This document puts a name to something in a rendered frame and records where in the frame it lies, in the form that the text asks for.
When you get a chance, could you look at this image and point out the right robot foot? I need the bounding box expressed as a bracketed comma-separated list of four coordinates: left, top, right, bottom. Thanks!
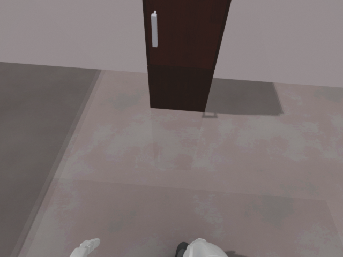
[175, 242, 188, 257]

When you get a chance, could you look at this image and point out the handle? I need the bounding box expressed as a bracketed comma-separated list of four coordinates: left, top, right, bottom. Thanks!
[151, 11, 158, 47]

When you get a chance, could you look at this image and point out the robot left hand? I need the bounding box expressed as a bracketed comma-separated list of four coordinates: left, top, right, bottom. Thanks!
[70, 238, 100, 257]

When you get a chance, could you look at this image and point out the cupboard door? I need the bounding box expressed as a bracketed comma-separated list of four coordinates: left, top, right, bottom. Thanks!
[146, 0, 227, 69]

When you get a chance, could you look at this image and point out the right robot thigh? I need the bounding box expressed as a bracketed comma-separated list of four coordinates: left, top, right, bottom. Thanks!
[185, 241, 228, 257]

